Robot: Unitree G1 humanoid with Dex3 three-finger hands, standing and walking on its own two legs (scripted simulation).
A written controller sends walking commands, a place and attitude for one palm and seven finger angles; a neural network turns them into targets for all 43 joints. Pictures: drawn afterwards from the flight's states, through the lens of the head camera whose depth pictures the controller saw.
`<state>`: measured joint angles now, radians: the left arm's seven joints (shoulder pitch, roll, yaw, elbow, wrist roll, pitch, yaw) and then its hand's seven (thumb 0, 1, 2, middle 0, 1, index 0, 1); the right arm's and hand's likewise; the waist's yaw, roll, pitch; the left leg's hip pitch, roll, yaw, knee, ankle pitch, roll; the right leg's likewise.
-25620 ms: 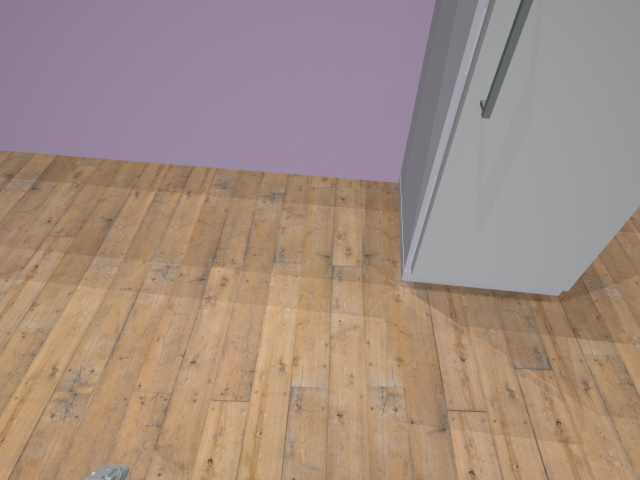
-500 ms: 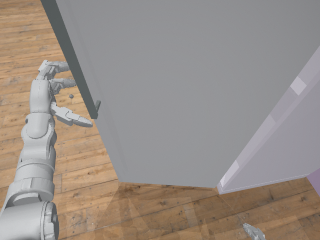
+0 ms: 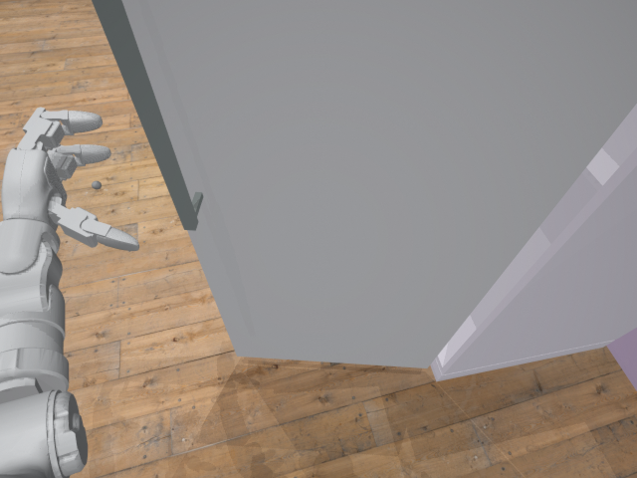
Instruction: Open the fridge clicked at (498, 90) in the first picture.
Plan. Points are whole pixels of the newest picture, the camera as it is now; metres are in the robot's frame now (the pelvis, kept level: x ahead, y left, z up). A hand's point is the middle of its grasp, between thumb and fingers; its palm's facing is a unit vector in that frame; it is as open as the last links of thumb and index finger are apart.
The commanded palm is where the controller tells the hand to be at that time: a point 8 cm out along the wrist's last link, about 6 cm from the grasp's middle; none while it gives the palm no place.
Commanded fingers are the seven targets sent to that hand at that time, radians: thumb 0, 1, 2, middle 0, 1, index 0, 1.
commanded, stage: slip the hand off the handle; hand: left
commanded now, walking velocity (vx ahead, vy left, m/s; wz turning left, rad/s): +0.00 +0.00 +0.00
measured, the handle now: (154, 97) +0.46 +0.20 +0.22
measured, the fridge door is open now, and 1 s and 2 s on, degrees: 76 76 76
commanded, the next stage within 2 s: draw the hand back to the body in 0.62 s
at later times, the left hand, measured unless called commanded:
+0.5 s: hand (66, 254) +0.32 +0.27 +0.14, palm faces +0.23 -0.95 -0.21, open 14.7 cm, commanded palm +0.27 +0.31 +0.15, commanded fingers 0.00 -0.55 0.20 -0.25 -1.15 -0.25 -1.15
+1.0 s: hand (40, 285) +0.27 +0.26 +0.16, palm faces +0.08 -1.00 -0.02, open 14.7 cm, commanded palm +0.22 +0.31 +0.16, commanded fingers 0.00 -0.55 0.20 -0.25 -1.15 -0.25 -1.15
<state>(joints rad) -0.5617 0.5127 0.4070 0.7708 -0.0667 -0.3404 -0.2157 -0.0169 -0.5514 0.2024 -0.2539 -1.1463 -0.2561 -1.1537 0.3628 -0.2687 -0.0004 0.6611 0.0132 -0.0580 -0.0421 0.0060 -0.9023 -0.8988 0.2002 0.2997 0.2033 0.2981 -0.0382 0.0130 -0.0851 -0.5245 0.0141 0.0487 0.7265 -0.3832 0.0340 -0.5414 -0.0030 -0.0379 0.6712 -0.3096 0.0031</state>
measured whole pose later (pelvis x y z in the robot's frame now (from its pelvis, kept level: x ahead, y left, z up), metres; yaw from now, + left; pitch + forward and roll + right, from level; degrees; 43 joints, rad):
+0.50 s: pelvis -0.01 -0.01 +0.00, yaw +1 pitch +6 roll -1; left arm -0.24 0.42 0.37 0.40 -0.15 -0.26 -0.23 -0.02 -0.55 0.20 -0.25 -1.15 -0.26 -1.15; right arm 0.25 -0.25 0.03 0.62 0.03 -0.12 -0.07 0.01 -0.90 -0.90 0.20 0.30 0.20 0.30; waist 0.03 0.02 -0.08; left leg -0.45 0.01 0.03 0.72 -0.38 0.02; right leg -0.47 -0.01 -0.06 0.68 -0.32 -0.01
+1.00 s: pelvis +0.00 -0.02 +0.01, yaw +2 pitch +1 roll -1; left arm -0.08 0.44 0.42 0.21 -0.38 0.04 -0.45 -0.02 -0.55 0.20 -0.25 -1.15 -0.25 -1.15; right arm 0.25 -0.27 0.07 0.60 0.07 -0.25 -0.12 0.01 -0.90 -0.90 0.20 0.30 0.20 0.30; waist 0.04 0.05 -0.06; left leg -0.30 0.01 0.02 0.63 -0.35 0.01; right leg -0.32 0.00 -0.07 0.60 -0.30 -0.02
